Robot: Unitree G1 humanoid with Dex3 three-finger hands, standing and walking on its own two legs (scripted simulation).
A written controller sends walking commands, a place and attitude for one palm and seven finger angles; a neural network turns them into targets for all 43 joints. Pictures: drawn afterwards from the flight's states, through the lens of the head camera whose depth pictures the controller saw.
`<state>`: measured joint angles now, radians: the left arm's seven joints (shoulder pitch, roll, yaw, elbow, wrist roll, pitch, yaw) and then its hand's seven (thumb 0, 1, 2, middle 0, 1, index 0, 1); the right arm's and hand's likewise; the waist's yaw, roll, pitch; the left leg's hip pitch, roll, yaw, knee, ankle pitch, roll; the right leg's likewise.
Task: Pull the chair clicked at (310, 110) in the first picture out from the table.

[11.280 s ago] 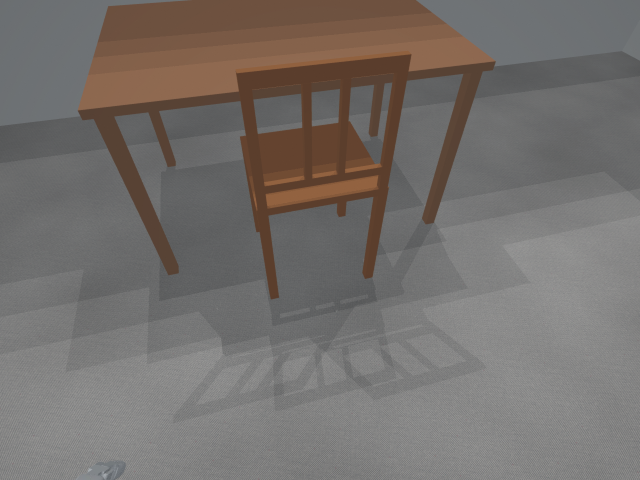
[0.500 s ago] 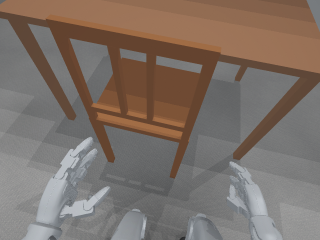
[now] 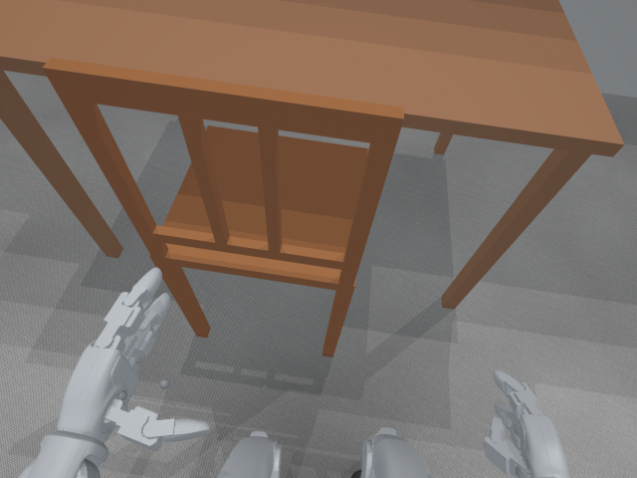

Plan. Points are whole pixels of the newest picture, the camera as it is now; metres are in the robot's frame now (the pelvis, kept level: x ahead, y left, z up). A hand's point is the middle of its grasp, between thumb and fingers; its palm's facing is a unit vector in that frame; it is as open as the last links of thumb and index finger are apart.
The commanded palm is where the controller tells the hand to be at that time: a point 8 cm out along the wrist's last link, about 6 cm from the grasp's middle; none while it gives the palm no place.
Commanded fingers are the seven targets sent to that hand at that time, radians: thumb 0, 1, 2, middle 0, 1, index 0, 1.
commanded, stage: raise the hand toward the chair's back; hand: left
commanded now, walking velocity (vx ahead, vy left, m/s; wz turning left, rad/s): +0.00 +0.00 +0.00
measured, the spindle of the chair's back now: (209, 188) +0.50 +0.19 +0.01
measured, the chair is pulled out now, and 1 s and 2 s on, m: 0.00 0.00 0.00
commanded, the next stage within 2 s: aim the fingers beside a spindle in 1.00 s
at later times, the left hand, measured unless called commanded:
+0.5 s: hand (137, 349) +0.24 +0.21 +0.06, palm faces -0.08 -0.99 -0.07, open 16.9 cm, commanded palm +0.23 +0.26 +0.06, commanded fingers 0.00 -0.50 0.30 -0.06 -0.08 -0.06 -0.08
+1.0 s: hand (137, 352) +0.24 +0.20 +0.06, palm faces -0.08 -0.99 -0.06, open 16.9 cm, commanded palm +0.22 +0.26 +0.06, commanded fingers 0.00 -0.50 0.30 -0.06 -0.08 -0.06 -0.08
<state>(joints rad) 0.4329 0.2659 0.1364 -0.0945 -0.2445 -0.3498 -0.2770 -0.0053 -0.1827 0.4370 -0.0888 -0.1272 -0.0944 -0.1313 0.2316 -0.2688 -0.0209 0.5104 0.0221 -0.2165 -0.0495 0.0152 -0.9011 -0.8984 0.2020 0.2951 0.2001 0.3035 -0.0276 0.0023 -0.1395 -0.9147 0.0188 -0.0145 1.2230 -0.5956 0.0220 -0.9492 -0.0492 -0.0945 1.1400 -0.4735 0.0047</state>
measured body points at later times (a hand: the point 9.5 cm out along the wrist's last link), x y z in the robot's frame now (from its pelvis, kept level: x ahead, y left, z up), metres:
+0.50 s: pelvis +0.01 +0.00 +0.01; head +0.08 +0.01 +0.46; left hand +0.24 +0.26 +0.07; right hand +0.19 -0.23 -0.06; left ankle +0.00 +0.10 -0.64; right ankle +0.04 -0.13 -0.64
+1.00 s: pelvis +0.00 +0.00 +0.01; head +0.07 +0.01 +0.46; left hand +0.24 +0.26 +0.07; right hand +0.18 -0.24 -0.05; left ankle +0.00 +0.10 -0.64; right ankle +0.04 -0.13 -0.64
